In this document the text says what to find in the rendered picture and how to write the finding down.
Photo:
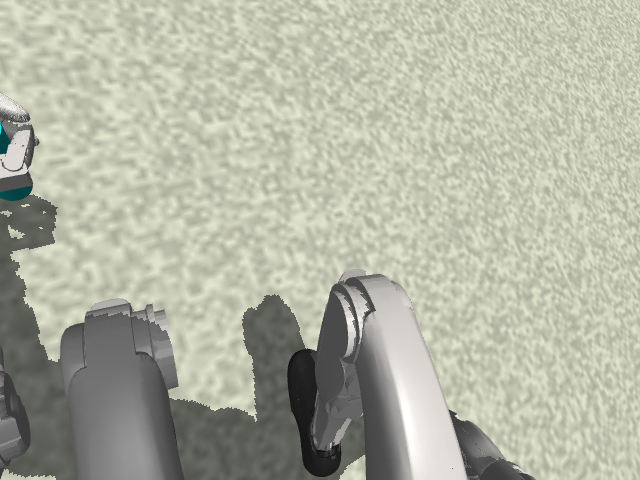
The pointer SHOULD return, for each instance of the can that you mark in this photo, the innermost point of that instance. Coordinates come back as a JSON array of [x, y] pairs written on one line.
[[15, 194]]

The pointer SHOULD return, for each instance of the left robot arm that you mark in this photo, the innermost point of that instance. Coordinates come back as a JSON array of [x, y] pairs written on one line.
[[14, 423]]

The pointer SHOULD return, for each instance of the right robot hand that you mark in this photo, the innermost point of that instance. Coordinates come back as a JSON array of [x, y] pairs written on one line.
[[478, 451]]

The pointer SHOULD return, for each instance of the right robot foot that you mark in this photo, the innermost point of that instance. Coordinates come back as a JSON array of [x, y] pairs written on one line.
[[302, 389]]

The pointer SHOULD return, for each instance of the left robot hand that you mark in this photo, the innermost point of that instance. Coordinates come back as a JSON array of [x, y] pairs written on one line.
[[14, 164]]

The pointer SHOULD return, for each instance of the right robot arm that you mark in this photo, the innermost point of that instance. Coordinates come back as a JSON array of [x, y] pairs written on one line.
[[505, 470]]

